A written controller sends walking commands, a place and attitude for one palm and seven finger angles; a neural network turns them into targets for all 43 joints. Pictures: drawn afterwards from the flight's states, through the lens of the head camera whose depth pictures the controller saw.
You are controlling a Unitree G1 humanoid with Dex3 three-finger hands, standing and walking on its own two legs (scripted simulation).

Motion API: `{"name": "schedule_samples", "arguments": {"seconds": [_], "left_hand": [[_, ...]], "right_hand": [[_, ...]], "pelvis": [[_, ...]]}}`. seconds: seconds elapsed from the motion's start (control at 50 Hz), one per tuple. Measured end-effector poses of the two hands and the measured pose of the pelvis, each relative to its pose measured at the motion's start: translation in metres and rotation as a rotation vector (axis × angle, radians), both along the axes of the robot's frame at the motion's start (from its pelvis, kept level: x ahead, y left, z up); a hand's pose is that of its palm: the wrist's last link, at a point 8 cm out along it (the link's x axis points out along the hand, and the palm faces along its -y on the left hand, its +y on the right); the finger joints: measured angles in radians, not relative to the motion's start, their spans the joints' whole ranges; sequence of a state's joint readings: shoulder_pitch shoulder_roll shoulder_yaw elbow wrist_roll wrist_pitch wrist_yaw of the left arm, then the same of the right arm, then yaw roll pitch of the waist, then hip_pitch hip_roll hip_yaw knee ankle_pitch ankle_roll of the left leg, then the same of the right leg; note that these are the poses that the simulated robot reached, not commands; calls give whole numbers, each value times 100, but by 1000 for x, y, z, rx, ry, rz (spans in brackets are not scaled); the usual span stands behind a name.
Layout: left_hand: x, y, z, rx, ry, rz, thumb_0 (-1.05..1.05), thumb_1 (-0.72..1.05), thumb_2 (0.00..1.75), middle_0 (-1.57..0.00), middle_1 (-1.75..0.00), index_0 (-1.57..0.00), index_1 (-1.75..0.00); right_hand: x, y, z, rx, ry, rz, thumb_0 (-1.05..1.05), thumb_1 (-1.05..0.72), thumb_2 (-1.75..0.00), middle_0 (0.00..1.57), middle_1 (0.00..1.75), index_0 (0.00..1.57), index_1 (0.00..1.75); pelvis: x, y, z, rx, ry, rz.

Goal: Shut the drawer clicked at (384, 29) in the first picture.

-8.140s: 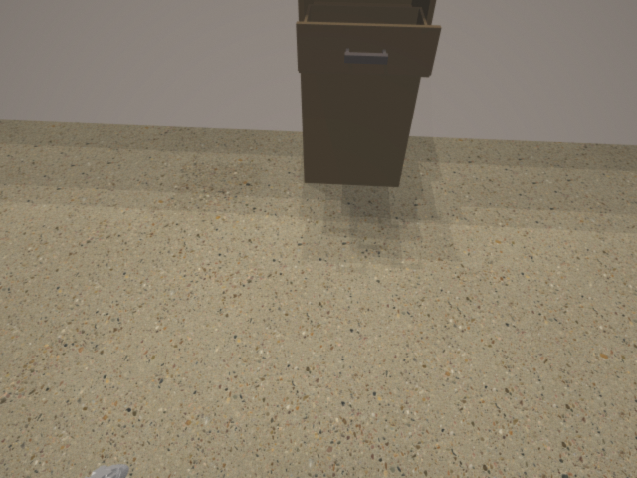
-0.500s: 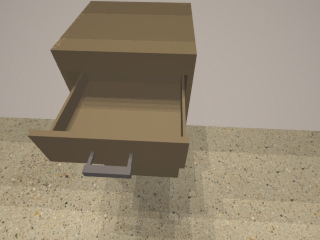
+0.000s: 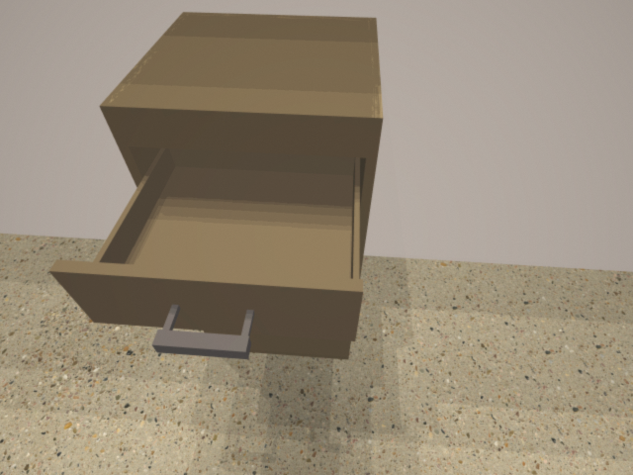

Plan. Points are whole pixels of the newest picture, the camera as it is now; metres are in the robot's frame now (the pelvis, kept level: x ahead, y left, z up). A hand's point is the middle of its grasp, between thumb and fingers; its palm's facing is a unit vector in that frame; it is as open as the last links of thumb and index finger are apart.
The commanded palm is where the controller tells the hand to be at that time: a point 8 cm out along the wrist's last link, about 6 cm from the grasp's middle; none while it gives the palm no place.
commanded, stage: come to a stop and stand still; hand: left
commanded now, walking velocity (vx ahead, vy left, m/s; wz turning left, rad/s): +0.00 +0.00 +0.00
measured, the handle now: (207, 329) +0.31 +0.18 -0.01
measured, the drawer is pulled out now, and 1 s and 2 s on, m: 0.28 0.28 0.28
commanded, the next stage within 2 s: look again from close up in 0.86 s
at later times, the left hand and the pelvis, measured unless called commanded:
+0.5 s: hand out of the picture +0.00 +0.23 -0.18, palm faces +0.02 -0.98 -0.21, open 7.3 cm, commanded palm none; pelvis -0.01 +0.06 -0.01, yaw +0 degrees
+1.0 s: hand out of the picture +0.00 +0.23 -0.18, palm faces +0.03 -0.98 -0.20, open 7.4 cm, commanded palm none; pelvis -0.01 +0.06 +0.00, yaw +0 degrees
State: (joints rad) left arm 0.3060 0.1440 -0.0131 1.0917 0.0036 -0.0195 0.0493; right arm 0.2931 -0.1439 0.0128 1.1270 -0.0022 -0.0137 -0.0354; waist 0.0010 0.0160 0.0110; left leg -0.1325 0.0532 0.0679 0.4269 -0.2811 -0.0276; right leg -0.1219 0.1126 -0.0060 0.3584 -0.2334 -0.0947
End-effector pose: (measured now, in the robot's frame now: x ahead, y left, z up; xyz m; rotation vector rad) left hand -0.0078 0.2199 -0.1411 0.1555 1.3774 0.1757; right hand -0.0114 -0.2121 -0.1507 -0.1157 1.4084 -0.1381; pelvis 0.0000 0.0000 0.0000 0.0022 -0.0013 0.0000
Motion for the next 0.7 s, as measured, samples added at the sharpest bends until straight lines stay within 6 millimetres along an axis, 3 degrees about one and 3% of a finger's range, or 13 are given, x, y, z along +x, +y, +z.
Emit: {"name": "schedule_samples", "arguments": {"seconds": [0.14, 0.42, 0.7], "left_hand": [[-4, 17, -5, 9, -25, -21, 0, 91, 90, -20, -30, -20, -30], [7, 56, -2, 6, -56, -32, 0, 91, 90, -20, -30, -20, -30], [-5, 59, -9, -21, 18, -7, 0, 91, 90, -20, -30, -20, -30]], "right_hand": [[-4, 5, -4, -27, -69, -29, 0, -91, -90, 20, 30, 20, 30], [-26, 58, -5, 27, -19, 10, 1, -91, -90, 20, 30, 20, 30], [-3, 57, -1, -19, -31, 22, 0, -90, -90, 20, 30, 20, 30]], "pelvis": [[-14, 18, -8, -29, 8, 8], [-16, 51, -6, 0, 3, -3], [-7, 62, -6, 3, -8, -4]]}}
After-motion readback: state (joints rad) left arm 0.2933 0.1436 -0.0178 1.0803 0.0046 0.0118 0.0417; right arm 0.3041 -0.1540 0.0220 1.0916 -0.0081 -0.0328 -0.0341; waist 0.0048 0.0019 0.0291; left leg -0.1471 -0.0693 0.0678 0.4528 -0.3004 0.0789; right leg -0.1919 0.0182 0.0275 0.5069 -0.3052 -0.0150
